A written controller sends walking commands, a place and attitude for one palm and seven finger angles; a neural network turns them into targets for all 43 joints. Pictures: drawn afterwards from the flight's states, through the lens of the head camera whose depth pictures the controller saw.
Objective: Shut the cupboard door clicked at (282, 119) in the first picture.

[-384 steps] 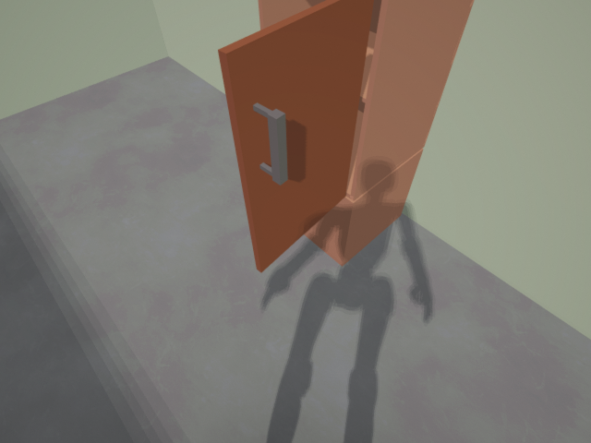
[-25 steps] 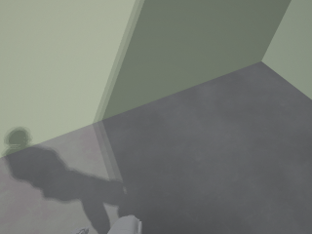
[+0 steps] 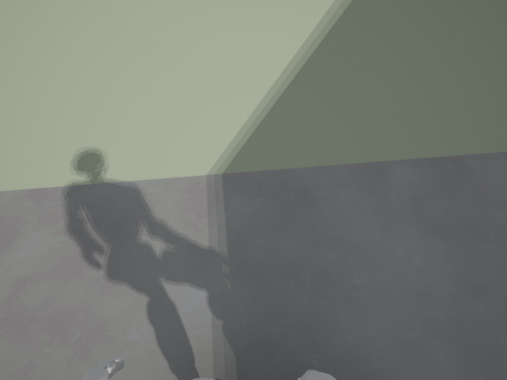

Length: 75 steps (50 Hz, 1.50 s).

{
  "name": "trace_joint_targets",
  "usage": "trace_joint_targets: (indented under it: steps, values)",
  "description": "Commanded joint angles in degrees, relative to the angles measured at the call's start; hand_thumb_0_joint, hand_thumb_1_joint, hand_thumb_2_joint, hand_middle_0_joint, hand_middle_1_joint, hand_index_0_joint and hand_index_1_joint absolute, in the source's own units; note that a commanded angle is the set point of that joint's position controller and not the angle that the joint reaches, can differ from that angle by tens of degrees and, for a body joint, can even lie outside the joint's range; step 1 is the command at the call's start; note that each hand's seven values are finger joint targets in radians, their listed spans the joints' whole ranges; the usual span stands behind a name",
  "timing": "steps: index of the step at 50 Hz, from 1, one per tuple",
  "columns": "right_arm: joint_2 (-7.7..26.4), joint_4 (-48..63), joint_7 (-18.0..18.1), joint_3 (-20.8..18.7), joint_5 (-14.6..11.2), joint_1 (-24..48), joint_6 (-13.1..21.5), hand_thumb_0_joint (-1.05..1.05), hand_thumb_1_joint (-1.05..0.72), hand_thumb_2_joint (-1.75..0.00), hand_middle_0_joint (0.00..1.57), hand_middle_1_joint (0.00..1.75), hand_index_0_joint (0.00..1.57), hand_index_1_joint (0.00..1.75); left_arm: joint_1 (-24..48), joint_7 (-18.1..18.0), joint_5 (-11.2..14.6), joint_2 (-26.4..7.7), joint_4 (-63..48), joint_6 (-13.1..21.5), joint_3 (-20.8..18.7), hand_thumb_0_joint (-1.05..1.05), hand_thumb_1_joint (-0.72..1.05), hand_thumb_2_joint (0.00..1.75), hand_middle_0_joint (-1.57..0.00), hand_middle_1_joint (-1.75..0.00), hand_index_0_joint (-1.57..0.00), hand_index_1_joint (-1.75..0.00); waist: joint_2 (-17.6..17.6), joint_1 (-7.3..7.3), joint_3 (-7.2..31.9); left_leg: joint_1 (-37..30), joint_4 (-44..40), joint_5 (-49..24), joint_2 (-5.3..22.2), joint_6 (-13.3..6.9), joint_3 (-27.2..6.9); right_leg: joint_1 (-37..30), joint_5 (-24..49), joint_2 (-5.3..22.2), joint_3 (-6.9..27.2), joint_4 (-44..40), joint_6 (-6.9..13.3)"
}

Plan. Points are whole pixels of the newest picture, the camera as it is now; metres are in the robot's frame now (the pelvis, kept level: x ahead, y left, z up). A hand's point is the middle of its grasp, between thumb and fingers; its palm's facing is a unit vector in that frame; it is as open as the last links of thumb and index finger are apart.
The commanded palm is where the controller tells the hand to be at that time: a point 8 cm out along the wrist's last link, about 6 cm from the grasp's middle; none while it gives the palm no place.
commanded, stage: walk to a spot facing it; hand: left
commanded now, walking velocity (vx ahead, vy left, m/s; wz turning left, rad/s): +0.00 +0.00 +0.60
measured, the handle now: out of the picture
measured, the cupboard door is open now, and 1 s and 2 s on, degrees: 95 95 95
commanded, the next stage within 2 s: none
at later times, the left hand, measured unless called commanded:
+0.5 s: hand out of the picture -0.03 +0.21 -0.19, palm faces +0.36 -0.91 -0.22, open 7.3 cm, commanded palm none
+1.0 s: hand out of the picture +0.11 +0.23 -0.14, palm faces +0.55 -0.80 -0.23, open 7.3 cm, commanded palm none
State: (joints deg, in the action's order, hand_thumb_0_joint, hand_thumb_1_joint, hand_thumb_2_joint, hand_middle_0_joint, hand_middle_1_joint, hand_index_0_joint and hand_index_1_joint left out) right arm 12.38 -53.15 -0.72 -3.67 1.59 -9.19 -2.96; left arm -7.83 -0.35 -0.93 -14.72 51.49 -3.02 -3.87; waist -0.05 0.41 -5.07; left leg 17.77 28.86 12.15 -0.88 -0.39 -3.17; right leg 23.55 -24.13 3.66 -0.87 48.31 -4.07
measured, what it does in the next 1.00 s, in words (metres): walks ahead, turning left: right foot, then left foot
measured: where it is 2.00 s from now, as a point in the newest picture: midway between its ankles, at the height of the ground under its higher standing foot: (177, 316)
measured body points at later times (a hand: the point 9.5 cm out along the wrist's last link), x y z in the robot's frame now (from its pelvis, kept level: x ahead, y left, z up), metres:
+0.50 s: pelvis +0.00 +0.00 -0.02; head +0.04 +0.04 +0.43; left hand -0.04 +0.26 -0.18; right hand +0.19 -0.21 -0.14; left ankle -0.01 +0.09 -0.74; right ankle +0.00 -0.14 -0.71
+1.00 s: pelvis +0.12 +0.00 +0.00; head +0.16 +0.01 +0.45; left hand +0.09 +0.27 -0.12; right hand +0.26 -0.21 -0.16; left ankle +0.01 +0.08 -0.68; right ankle +0.18 -0.09 -0.74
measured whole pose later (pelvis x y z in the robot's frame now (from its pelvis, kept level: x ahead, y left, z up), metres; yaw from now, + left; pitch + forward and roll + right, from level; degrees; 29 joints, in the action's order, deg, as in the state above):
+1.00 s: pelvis +0.12 +0.00 +0.00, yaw +36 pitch +1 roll +1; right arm 13.1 -59.3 -1.5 -4.8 1.5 -16.8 -1.8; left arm -7.9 1.1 -1.6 -10.8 50.6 2.6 -2.4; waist 1.7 2.2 -3.4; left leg 24.1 57.8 24.4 -0.4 0.0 -1.6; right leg 14.7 -16.6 3.6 -7.5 30.2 0.5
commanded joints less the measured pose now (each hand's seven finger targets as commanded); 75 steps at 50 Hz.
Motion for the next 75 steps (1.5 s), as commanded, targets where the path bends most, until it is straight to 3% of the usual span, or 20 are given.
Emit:
trace_joint_targets:
  steps: [1,2,4,9,17,20,21,22,23,28,39,43,46,53,63,67,68,69,70,75]
  values:
    - [12.6,4.8,0.7,-3.5,-0.4,2.3,0.8,0.00,-0.90,-0.90,0.20,0.30,0.20,0.30,-5.0,-0.6,0.3,-3.9,-3.5,2.2,-0.9,0.00,0.90,0.90,-0.20,-0.30,-0.20,-0.30,8.9,-1.44,7.9,1.0,-4.7,-9.4,10.4,-6.1,-14.5,-12.5,6.5,-2.9,-1.6,-16.7,0.3]
    - [10.9,5.4,0.6,-3.4,-0.8,3.2,0.8,0.00,-0.90,-0.90,0.20,0.30,0.20,0.30,-7.9,-0.9,0.3,-5.6,-2.9,2.8,-1.5,0.00,0.90,0.90,-0.20,-0.30,-0.20,-0.30,4.8,-3.08,9.4,6.2,-0.8,-4.6,7.6,-3.7,-13.1,-20.7,10.1,-0.3,0.4,-26.1,0.9]
    - [6.9,7.3,0.1,-2.8,-1.0,3.7,1.0,0.00,-0.90,-0.90,0.20,0.30,0.20,0.30,-8.8,-1.7,-0.8,-13.5,-3.2,3.5,-2.7,0.00,0.90,0.90,-0.20,-0.30,-0.20,-0.30,-19.2,-4.27,8.1,18.7,25.9,23.1,-3.1,3.2,1.4,-22.3,15.2,24.9,23.2,-35.1,10.9]
    - [6.3,3.7,-1.1,-2.5,-0.5,1.3,-0.8,0.00,-0.90,-0.90,0.20,0.30,0.20,0.30,-0.6,-1.6,-0.1,-5.7,-5.3,3.7,-0.4,0.00,0.90,0.90,-0.20,-0.30,-0.20,-0.30,-13.5,0.72,3.3,16.5,40.1,11.3,2.9,4.7,2.9,-14.8,28.8,14.5,1.3,-30.0,9.4]
    - [4.0,5.2,-1.5,-0.8,-1.1,6.2,0.3,0.00,-0.90,-0.90,0.20,0.30,0.20,0.30,-8.2,-1.5,-0.9,-9.7,-2.4,3.6,-2.1,0.00,0.90,0.90,-0.20,-0.30,-0.20,-0.30,-12.0,-3.33,6.8,7.8,13.3,13.2,1.8,4.1,10.2,-22.9,42.2,17.5,-4.3,-22.1,9.8]
    - [5.9,4.2,-1.2,-1.3,-0.8,0.8,0.8,0.00,-0.90,-0.90,0.20,0.30,0.20,0.30,-6.3,-0.9,-0.2,-10.0,-2.5,3.3,-2.4,0.00,0.90,0.90,-0.20,-0.30,-0.20,-0.30,-9.4,0.26,8.5,-5.0,0.7,2.5,0.8,2.6,11.0,-15.5,33.7,16.6,-8.1,-15.4,5.9]
    - [9.4,3.3,-1.2,-2.1,-0.5,-3.5,1.3,0.00,-0.90,-0.90,0.20,0.30,0.20,0.30,-5.3,-0.5,0.1,-8.4,-3.2,3.2,-2.2,0.00,0.90,0.90,-0.20,-0.30,-0.20,-0.30,-1.0,2.83,10.7,-14.3,-4.4,-1.5,5.1,0.3,3.9,-7.2,22.4,14.0,-9.8,-6.1,3.0]
    - [16.5,2.8,-0.6,-4.0,0.2,-8.6,1.8,0.00,-0.90,-0.90,0.20,0.30,0.20,0.30,-3.8,0.2,0.5,-4.2,-5.6,2.9,-1.1,0.00,0.90,0.90,-0.20,-0.30,-0.20,-0.30,17.9,5.93,12.6,-23.2,-8.3,-10.0,21.5,-8.3,-19.9,10.7,-10.8,4.7,-11.8,8.8,-1.4]
    - [18.5,0.9,0.0,-4.4,0.0,-13.0,1.6,0.00,-0.90,-0.90,0.20,0.30,0.20,0.30,2.4,0.1,-0.2,-4.3,-7.9,2.5,-0.5,0.00,0.90,0.90,-0.20,-0.30,-0.20,-0.30,14.2,7.99,12.4,-22.6,-10.4,-8.5,26.1,-13.5,-25.1,16.1,-15.4,3.4,-4.2,16.8,-0.4]
    - [11.5,3.3,1.0,-2.1,-0.2,-3.3,3.7,0.00,-0.90,-0.90,0.20,0.30,0.20,0.30,0.5,1.7,-0.8,-4.4,-3.6,2.9,-1.3,0.00,0.90,0.90,-0.20,-0.30,-0.20,-0.30,8.2,1.48,5.2,-9.2,-15.4,9.7,14.7,-7.5,-13.6,14.2,4.8,4.0,1.1,19.5,0.2]
    - [11.8,0.9,0.5,-2.8,-0.1,-7.1,4.5,0.00,-0.90,-0.90,0.20,0.30,0.20,0.30,6.3,2.3,-0.4,-3.6,-6.1,4.0,-0.6,0.00,0.90,0.90,-0.20,-0.30,-0.20,-0.30,7.1,2.31,3.8,-8.0,-15.6,10.0,12.3,-9.4,-15.4,5.4,6.2,0.4,-1.2,-6.7,-1.0]
    - [10.6,1.2,0.5,-2.8,-0.4,-3.1,4.1,0.00,-0.90,-0.90,0.20,0.30,0.20,0.30,-2.3,2.1,-0.4,-4.6,-3.4,4.9,-1.4,0.00,0.90,0.90,-0.20,-0.30,-0.20,-0.30,6.1,-2.41,5.3,3.6,-7.3,10.1,8.3,-6.6,-13.5,-16.1,10.1,-2.4,-3.2,-20.0,-0.5]
    - [5.9,4.2,-0.1,-1.9,-0.9,-0.6,4.9,0.00,-0.90,-0.90,0.20,0.30,0.20,0.30,-15.3,0.2,-0.5,-14.0,-0.2,5.6,-3.5,0.00,0.90,0.90,-0.20,-0.30,-0.20,-0.30,-19.0,-7.73,9.4,26.2,31.5,23.2,0.2,0.1,1.3,-33.7,-12.5,26.6,28.5,-38.4,9.2]
    - [2.5,0.4,-2.1,-1.1,-0.1,-0.1,3.0,0.00,-0.90,-0.90,0.20,0.30,0.20,0.30,-10.9,0.1,-0.2,-2.5,1.5,8.5,0.0,0.00,0.90,0.90,-0.20,-0.30,-0.20,-0.30,-8.2,-1.00,3.3,24.0,37.8,0.5,5.9,2.9,4.1,-24.3,30.2,14.9,-3.6,-35.4,5.8]
    - [1.1,4.1,-2.9,1.4,-0.1,11.7,3.5,0.00,-0.90,-0.90,0.20,0.30,0.20,0.30,-17.9,-0.4,-0.8,-3.8,6.8,8.4,0.9,0.00,0.90,0.90,-0.20,-0.30,-0.20,-0.30,-9.0,-2.24,0.1,18.6,13.3,0.4,3.6,-0.7,11.4,-30.2,50.4,16.2,-12.2,-32.0,7.8]
    - [5.7,-0.3,-1.5,0.1,0.5,-5.8,4.5,0.00,-0.90,-0.90,0.20,0.30,0.20,0.30,-14.5,0.1,-0.1,-7.2,6.9,8.0,0.5,0.00,0.90,0.90,-0.20,-0.30,-0.20,-0.30,-7.2,6.84,9.2,-11.3,3.8,0.6,-2.1,-4.8,14.8,-20.1,60.2,15.4,-16.3,-8.0,5.8]
    - [11.5,-2.1,-0.7,-1.4,1.0,-14.6,4.7,0.00,-0.90,-0.90,0.20,0.30,0.20,0.30,-14.5,0.8,0.3,-5.6,5.4,7.9,0.5,0.00,0.90,0.90,-0.20,-0.30,-0.20,-0.30,0.4,10.53,16.7,-27.8,2.6,-2.0,6.9,-8.2,2.4,-6.8,39.2,11.2,-16.3,8.3,3.4]
    - [17.4,-3.0,0.3,-2.8,0.8,-19.1,5.2,0.00,-0.90,-0.90,0.20,0.30,0.20,0.30,-14.8,1.5,0.8,-1.8,3.0,7.8,1.3,0.00,0.90,0.90,-0.20,-0.30,-0.20,-0.30,13.1,10.41,21.7,-39.1,-3.8,-11.9,24.0,-15.5,-25.0,11.1,-5.1,1.4,-12.0,27.5,1.0]
    - [17.8,-3.6,1.1,-3.2,-0.7,-18.4,4.7,0.00,-0.90,-0.90,0.20,0.30,0.20,0.30,-9.5,0.7,0.8,-3.3,1.7,7.3,1.1,0.00,0.90,0.90,-0.20,-0.30,-0.20,-0.30,4.9,9.79,20.8,-36.7,-8.1,-16.4,26.1,-17.1,-26.8,15.1,-5.9,1.7,-2.2,34.8,2.5]
    - [5.6,-1.6,1.7,0.4,-0.7,-5.4,7.5,0.00,-0.90,-0.90,0.20,0.30,0.20,0.30,-13.7,1.1,-0.9,1.8,6.2,5.0,1.0,0.00,0.90,0.90,-0.20,-0.30,-0.20,-0.30,6.0,-0.47,2.7,-6.7,-15.5,-14.7,15.2,-8.4,-3.7,9.1,8.4,6.8,0.5,25.7,1.4]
